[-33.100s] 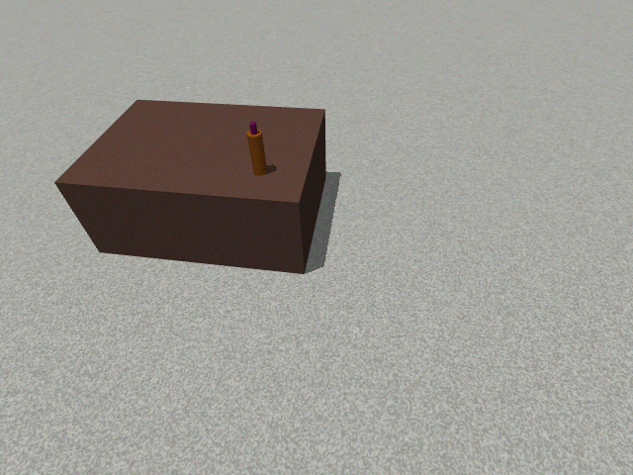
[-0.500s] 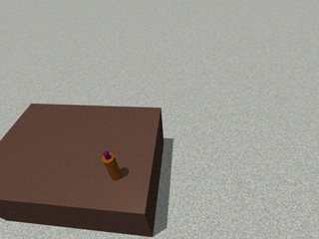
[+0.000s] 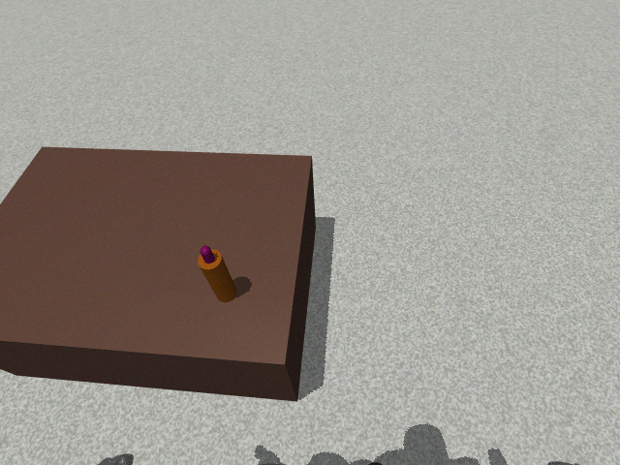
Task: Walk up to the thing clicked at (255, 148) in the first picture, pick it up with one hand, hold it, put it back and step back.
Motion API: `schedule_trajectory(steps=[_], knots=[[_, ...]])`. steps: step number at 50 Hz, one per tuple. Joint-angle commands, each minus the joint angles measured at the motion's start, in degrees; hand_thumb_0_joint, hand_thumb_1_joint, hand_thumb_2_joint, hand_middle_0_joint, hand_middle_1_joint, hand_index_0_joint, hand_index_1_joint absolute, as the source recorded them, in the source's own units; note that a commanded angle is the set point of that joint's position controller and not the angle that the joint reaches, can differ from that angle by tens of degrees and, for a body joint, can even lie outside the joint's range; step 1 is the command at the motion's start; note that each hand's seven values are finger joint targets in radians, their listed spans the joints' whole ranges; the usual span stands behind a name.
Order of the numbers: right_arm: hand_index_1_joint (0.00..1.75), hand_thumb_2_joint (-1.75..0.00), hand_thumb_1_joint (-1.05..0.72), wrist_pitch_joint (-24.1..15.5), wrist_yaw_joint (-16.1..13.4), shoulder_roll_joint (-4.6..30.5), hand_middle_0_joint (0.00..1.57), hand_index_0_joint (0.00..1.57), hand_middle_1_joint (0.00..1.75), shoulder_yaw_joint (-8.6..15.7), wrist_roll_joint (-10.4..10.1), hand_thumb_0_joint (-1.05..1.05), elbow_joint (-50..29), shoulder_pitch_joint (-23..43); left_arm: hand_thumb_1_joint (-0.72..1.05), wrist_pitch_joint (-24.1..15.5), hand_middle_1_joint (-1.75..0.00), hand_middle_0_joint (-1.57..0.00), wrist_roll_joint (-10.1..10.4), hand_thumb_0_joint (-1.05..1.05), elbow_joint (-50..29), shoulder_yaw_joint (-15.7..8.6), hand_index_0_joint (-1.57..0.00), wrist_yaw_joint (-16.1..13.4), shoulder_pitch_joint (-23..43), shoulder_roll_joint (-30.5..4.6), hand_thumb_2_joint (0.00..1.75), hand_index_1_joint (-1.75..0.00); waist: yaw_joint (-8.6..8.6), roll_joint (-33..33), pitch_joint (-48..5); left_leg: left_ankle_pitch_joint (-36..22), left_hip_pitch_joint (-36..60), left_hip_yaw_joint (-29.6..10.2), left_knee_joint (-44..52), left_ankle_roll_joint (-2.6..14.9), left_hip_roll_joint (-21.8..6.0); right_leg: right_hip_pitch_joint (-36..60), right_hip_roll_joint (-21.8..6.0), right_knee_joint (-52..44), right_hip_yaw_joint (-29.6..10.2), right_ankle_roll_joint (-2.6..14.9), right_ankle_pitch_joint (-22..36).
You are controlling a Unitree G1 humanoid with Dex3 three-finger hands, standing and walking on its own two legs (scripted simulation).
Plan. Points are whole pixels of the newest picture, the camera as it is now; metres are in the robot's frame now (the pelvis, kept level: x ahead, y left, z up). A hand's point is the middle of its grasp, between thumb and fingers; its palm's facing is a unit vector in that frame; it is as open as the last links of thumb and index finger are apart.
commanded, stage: step back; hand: left
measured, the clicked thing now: (216, 272) +0.53 +0.25 -0.28
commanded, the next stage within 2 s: none
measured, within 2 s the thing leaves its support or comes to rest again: neither
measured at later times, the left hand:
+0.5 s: hand out of the picture +0.01 +0.35 -0.17, palm faces -0.06 -0.93 -0.37, open 7.4 cm
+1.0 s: hand out of the picture -0.07 +0.31 -0.14, palm faces -0.02 -0.91 -0.41, open 7.4 cm
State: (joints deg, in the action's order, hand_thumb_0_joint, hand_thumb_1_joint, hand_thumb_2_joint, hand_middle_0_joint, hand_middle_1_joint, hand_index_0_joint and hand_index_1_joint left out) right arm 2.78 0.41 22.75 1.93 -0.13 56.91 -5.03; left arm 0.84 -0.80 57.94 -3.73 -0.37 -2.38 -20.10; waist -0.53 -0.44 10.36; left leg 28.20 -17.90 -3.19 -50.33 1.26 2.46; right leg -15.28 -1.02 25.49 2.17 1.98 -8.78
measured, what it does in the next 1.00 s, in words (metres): walks backwards: left foot, then right foot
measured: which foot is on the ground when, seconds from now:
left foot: up 0.00-0.14, down 0.16-0.68, up 0.70-1.00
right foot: down 0.00-0.16, up 0.18-0.62, down 0.64-1.00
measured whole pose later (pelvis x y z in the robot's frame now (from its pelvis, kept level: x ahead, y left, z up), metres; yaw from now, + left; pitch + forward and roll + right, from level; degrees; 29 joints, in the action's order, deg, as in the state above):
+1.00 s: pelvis -0.21 +0.06 -0.01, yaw +0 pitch -1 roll +1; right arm 2.3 -1.8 24.8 2.7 0.5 50.2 -9.1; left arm 2.8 -2.0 42.1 -3.9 -0.4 -5.7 -19.7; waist -0.5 -0.6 11.1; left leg 29.8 -17.3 -4.8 -49.7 -1.8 2.9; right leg -21.1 -0.3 33.7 1.3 2.6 -11.7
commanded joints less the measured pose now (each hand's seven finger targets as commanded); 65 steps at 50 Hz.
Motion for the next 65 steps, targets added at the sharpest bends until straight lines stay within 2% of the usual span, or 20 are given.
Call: schedule_trajectory(steps=[1, 4, 7, 9, 10, 11, 15, 22, 29, 33, 34, 35, 40, 47, 53, 55, 56, 57, 60, 65], knots=[[0.30, -0.90, -0.90, 0.28, -0.80, 10.40, 0.20, 0.20, 0.30, 3.46, -0.10, 0.00, -3.36, -8.95, 0.90, -0.47, -0.30, -0.20, -1.12, 0.00, -8.18, -3.16, -0.20, -1.48, 4.61, -14.57, 0.90, -0.30, 2.11, 7.87, -15.53, 0.70, 0.35, -2.41, -6.97, 0.36, -1.93, 4.84, -15.76, -1.90, -11.23, 11.69, 22.21], [0.30, -0.90, -0.90, -0.08, -1.00, 9.82, 0.20, 0.20, 0.30, 3.57, 0.46, 0.00, -4.27, -9.63, 0.90, 0.42, -0.30, -0.20, -1.05, 0.00, -9.61, -3.26, -0.20, -1.69, 3.47, -14.56, 0.90, -0.30, 0.86, 9.02, -16.81, -0.47, -0.64, -1.84, 7.94, -0.02, -3.89, 9.76, -15.67, 3.19, -11.69, 10.48, 21.25], [0.30, -0.90, -0.90, -1.42, -1.21, 10.15, 0.20, 0.20, 0.30, 4.50, 2.42, 0.00, -3.57, -10.92, 0.90, 2.09, -0.30, -0.20, 0.48, 0.00, -10.68, -2.73, -0.20, -0.96, 3.66, -13.80, 0.90, -0.30, 2.32, 5.06, -13.74, -21.21, 6.35, 1.02, 28.53, -0.50, -3.17, 2.49, -9.61, 12.36, -7.65, 4.91, 10.10], [0.30, -0.90, -0.90, -1.98, -1.21, 18.92, 0.20, 0.20, 0.30, 6.19, 3.86, 0.00, -6.91, -4.51, 0.90, 2.83, -0.30, -0.20, 0.81, 0.00, -10.92, -2.13, -0.20, -1.35, -0.21, -9.61, 0.90, -0.30, -0.54, -11.61, -12.03, -41.28, 9.77, -22.13, 32.04, 4.33, -19.18, -13.86, 7.71, 28.32, -6.62, -0.65, -26.09], [0.30, -0.90, -0.90, -1.94, -1.04, 22.16, 0.20, 0.20, 0.30, 6.60, 2.62, 0.00, -7.88, -3.72, 0.90, 2.89, -0.30, -0.20, 0.16, 0.00, -10.48, -3.15, -0.20, -2.04, 1.75, -12.50, 0.90, -0.30, 2.85, -15.48, -12.19, -37.72, 0.95, -27.70, 33.73, 11.21, -24.33, -8.68, 8.07, 36.51, -12.81, -1.32, -31.17], [0.30, -0.90, -0.90, -2.18, -1.24, 20.15, 0.20, 0.20, 0.30, 6.35, 2.55, 0.00, -8.01, -1.92, 0.90, 2.79, -0.30, -0.20, -0.09, 0.00, -9.86, -3.51, -0.20, -2.18, 3.12, -13.85, 0.90, -0.30, 2.55, -13.16, -9.35, -32.52, -2.53, -27.18, 34.52, 12.27, -23.53, -8.62, 7.41, 42.01, -14.96, -1.09, -28.45], [0.30, -0.90, -0.90, -2.60, -2.54, 11.59, 0.20, 0.20, 0.30, 4.50, 2.27, 0.00, -8.82, -0.29, 0.90, 2.53, -0.30, -0.20, 0.85, 0.00, -9.05, -2.89, -0.20, -1.57, -5.26, -12.42, 0.90, -0.30, -2.19, -7.11, -12.90, -49.28, 19.35, -6.78, 24.64, 2.84, -12.10, -18.99, 7.77, 42.81, -14.14, -1.05, -15.14], [0.30, -0.90, -0.90, -2.05, -3.41, 11.86, 0.20, 0.20, 0.30, 5.20, 1.29, 0.00, -9.11, -7.14, 0.90, 1.75, -0.30, -0.20, 0.13, 0.00, -11.95, -2.61, -0.20, -1.40, -2.36, -11.25, 0.90, -0.30, 3.72, -6.52, -13.63, -51.26, 25.12, -8.66, 22.93, 6.60, -15.29, -14.15, 5.01, 26.71, -10.67, -3.81, -19.13], [0.30, -0.90, -0.90, -1.91, -2.62, 13.52, 0.20, 0.20, 0.30, 5.30, 1.08, 0.00, -12.09, -0.55, 0.90, 1.39, -0.30, -0.20, -0.72, 0.00, -10.15, -3.37, -0.20, -0.56, -10.02, -11.48, 0.90, -0.30, 0.74, -5.70, -14.98, -34.54, 12.21, -11.61, 23.75, 10.49, -19.41, -0.42, 1.33, 13.35, -5.85, -1.32, -15.59], [0.30, -0.90, -0.90, -1.70, -2.10, 11.41, 0.20, 0.20, 0.30, 4.24, 0.00, 0.00, -12.63, 2.39, 0.90, 0.32, -0.30, -0.20, -1.59, 0.00, -10.24, -4.58, -0.20, -0.20, -12.67, -14.75, 0.90, -0.30, -1.11, 5.99, -13.91, -19.95, -1.46, -4.32, 13.50, 2.74, -9.41, 8.13, -6.16, -1.13, -16.74, 4.00, 3.55], [0.30, -0.90, -0.90, -1.65, -2.14, 9.33, 0.20, 0.20, 0.30, 3.81, -0.29, 0.00, -12.77, 3.69, 0.90, 0.48, -0.30, -0.20, -0.85, 0.00, -11.69, -5.34, -0.20, 0.04, -9.58, -18.44, 0.90, -0.30, -1.97, 14.89, -9.70, -5.64, -4.65, 1.22, 3.48, -0.86, 1.50, 2.21, -15.08, -6.57, -28.10, 11.81, 6.84], [0.30, -0.90, -0.90, -1.10, -2.46, 10.00, 0.20, 0.20, 0.30, 4.15, 0.00, 0.00, -12.22, 2.83, 0.90, 0.28, -0.30, -0.20, -1.31, 0.00, -14.04, -5.48, -0.20, -0.05, -6.46, -20.11, 0.90, -0.30, -2.55, 16.84, -6.71, 8.43, -3.29, -1.22, -10.15, -1.69, 3.18, -6.01, -21.59, -9.23, -34.24, 17.17, 8.17], [0.30, -0.90, -0.90, -1.46, -2.27, 10.29, 0.20, 0.20, 0.30, 3.17, -0.23, 0.00, -9.37, -4.09, 0.90, 0.18, -0.30, -0.20, -1.07, 0.00, -16.89, -4.50, -0.20, -0.86, -1.46, -13.76, 0.90, -0.30, 0.81, 7.03, -8.08, -0.05, -7.02, -5.23, -17.98, -1.86, 5.33, 0.65, -9.63, -3.11, -15.15, 9.00, 17.10], [0.30, -0.90, -0.90, -2.52, -3.12, 9.37, 0.20, 0.20, 0.30, 2.90, 0.52, 0.00, -11.81, -4.20, 0.90, 1.00, -0.30, -0.20, -1.43, 0.00, -18.51, -4.46, -0.20, -1.39, -8.93, -13.10, 0.90, -0.30, -3.23, 10.86, -16.48, 3.02, -9.93, -1.37, 1.52, -3.41, 0.52, 20.42, -12.54, 3.62, -15.99, 11.08, 26.94], [0.30, -0.90, -0.90, -2.40, -2.37, 10.57, 0.20, 0.20, 0.30, 4.42, 1.57, 0.00, -8.61, -12.25, 0.90, 2.52, -0.30, -0.20, -0.62, 0.00, -20.54, -4.02, -0.20, -0.35, -3.09, -14.58, 0.90, -0.30, 1.78, 6.94, -16.37, -16.21, 7.99, 2.35, 23.98, 0.59, -1.21, 3.94, -9.20, 6.47, -13.16, 4.70, 5.61], [0.30, -0.90, -0.90, -2.40, -1.97, 18.51, 0.20, 0.20, 0.30, 6.07, 2.95, 0.00, -10.11, -8.40, 0.90, 2.44, -0.30, -0.20, -0.26, 0.00, -21.24, -3.43, -0.20, -0.13, -2.89, -11.16, 0.90, -0.30, 1.87, -11.69, -12.38, -16.79, 8.92, -24.05, 33.14, 9.35, -20.79, -14.32, 4.96, 21.81, -6.06, -0.39, -19.96], [0.30, -0.90, -0.90, -2.35, -1.69, 22.25, 0.20, 0.20, 0.30, 6.91, 2.64, 0.00, -11.65, -5.04, 0.90, 2.46, -0.30, -0.20, -1.02, 0.00, -21.06, -4.93, -0.20, -0.85, 0.06, -13.57, 0.90, -0.30, 4.04, -14.36, -9.68, -18.29, -4.25, -29.31, 35.65, 16.39, -28.03, -9.64, 6.90, 37.10, -10.41, -1.72, -28.79], [0.30, -0.90, -0.90, -2.94, -2.09, 20.84, 0.20, 0.20, 0.30, 6.49, 2.76, 0.00, -12.57, -0.94, 0.90, 2.56, -0.30, -0.20, -1.33, 0.00, -20.08, -5.40, -0.20, -0.87, -0.71, -14.67, 0.90, -0.30, 1.97, -12.43, -6.82, -18.77, -8.28, -30.16, 35.98, 17.23, -28.87, -8.44, 5.60, 45.64, -14.08, -1.62, -27.29], [0.30, -0.90, -0.90, -3.38, -2.48, 13.49, 0.20, 0.20, 0.30, 4.30, 2.95, 0.00, -13.74, 3.28, 0.90, 2.86, -0.30, -0.20, 0.18, 0.00, -16.37, -5.49, -0.20, -0.22, -8.80, -12.69, 0.90, -0.30, -3.46, -4.78, -6.82, -32.78, 0.05, -10.06, 29.58, 9.96, -16.47, -13.64, 8.36, 50.86, -15.12, -1.23, -18.55], [0.30, -0.90, -0.90, -3.09, -2.49, 12.59, 0.20, 0.20, 0.30, 4.81, 2.01, 0.00, -13.10, -3.39, 0.90, 2.04, -0.30, -0.20, -0.48, 0.00, -16.57, -4.92, -0.20, -0.04, -8.42, -11.57, 0.90, -0.30, 0.83, -8.48, -9.74, -34.17, 13.00, -8.01, 25.54, 11.75, -15.72, -14.98, 5.84, 39.38, -11.52, -4.78, -18.92]])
